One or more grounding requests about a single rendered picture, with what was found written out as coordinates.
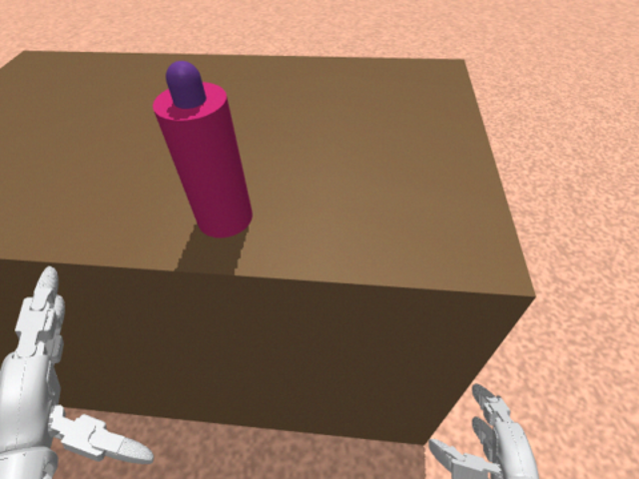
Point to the bottle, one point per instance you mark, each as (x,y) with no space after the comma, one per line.
(197,125)

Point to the right robot hand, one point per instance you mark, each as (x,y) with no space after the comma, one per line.
(506,445)

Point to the left robot arm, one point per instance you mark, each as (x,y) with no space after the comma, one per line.
(28,463)

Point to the left robot hand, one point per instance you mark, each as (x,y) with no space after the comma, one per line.
(30,390)

